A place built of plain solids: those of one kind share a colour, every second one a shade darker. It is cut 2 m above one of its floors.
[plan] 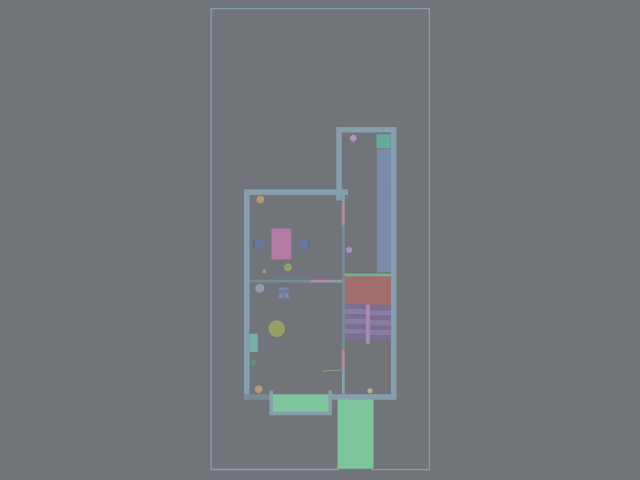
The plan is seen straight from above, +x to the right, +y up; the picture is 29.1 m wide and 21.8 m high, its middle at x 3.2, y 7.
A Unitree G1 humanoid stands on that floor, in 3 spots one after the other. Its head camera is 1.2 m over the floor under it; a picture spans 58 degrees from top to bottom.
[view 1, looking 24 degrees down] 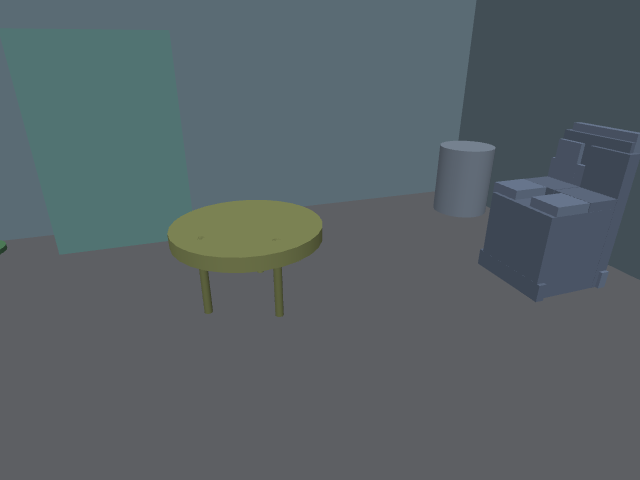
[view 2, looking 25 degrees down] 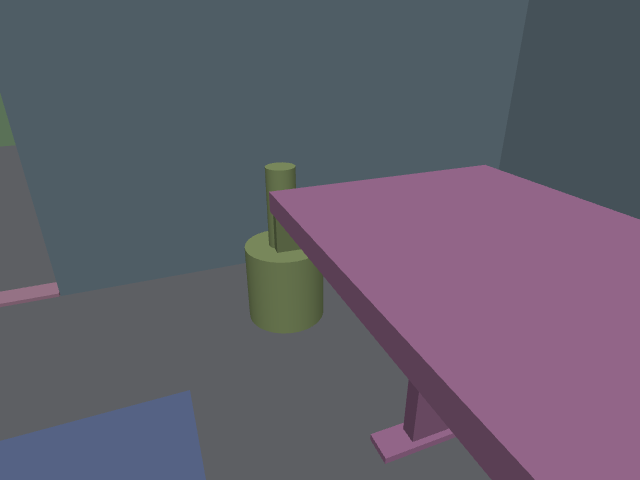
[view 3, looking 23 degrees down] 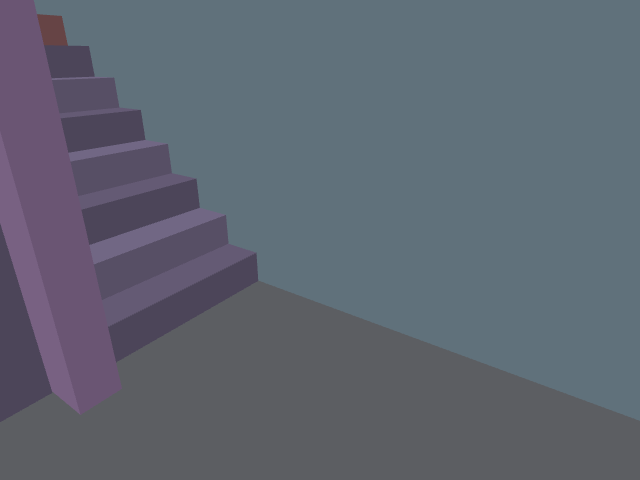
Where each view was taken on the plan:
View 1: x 3.24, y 2.67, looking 161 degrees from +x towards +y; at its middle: coffee_table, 2.07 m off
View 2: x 2.25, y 7.45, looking -112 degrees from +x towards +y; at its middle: meeting_table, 1.09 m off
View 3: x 4.81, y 0.90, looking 35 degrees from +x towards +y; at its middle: wall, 2.14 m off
